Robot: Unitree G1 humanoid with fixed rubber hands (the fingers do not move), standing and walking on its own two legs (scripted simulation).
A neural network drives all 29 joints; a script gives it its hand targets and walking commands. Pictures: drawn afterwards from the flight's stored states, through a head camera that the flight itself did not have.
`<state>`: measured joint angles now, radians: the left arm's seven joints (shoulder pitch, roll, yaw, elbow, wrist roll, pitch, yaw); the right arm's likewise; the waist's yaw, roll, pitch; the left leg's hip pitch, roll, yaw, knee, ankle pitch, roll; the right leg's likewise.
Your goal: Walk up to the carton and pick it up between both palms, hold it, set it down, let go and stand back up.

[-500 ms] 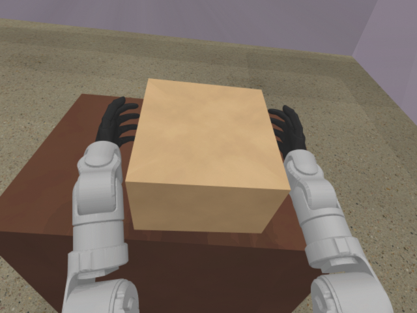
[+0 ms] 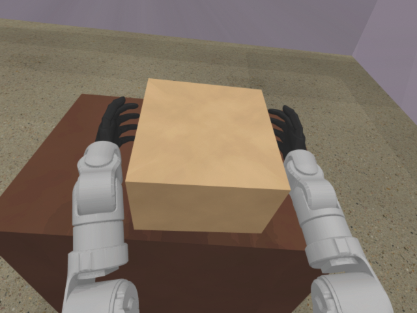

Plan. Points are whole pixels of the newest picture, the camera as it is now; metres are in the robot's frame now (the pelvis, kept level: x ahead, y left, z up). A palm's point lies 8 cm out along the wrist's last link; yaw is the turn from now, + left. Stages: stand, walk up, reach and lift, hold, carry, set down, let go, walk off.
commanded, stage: set down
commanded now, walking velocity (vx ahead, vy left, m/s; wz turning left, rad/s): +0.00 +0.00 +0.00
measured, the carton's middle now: (203, 153) +0.38 +0.00 +0.14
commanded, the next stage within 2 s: none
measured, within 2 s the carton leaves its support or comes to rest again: neither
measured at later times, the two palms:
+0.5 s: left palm (117, 144) +0.38 +0.17 +0.16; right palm (287, 157) +0.37 -0.16 +0.14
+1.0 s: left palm (127, 145) +0.40 +0.16 +0.13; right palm (288, 160) +0.38 -0.17 +0.12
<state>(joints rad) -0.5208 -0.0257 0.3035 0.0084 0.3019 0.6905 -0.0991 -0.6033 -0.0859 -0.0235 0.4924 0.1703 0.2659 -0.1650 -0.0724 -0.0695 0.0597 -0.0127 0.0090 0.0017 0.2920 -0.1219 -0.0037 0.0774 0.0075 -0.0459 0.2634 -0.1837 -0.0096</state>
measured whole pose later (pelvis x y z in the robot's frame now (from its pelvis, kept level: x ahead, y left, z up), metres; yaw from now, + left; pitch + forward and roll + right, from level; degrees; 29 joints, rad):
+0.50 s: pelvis +0.01 +0.00 +0.00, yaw +0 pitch -9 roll +0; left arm -0.51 -0.03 0.29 0.18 0.29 0.40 -0.12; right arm -0.51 -0.01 -0.14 0.56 0.02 -0.01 -0.15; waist -0.04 -0.09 0.09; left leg 0.00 0.00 0.00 0.29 -0.14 0.00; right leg 0.09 0.00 -0.04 0.27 -0.21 -0.01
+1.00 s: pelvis +0.02 +0.00 +0.00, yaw +0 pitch -7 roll +0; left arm -0.55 -0.01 0.29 0.34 0.28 0.31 -0.10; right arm -0.52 -0.02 -0.16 0.64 0.00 -0.06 -0.16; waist -0.05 -0.09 0.09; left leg -0.02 0.00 0.01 0.30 -0.16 0.00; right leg 0.08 0.00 -0.04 0.25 -0.21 0.00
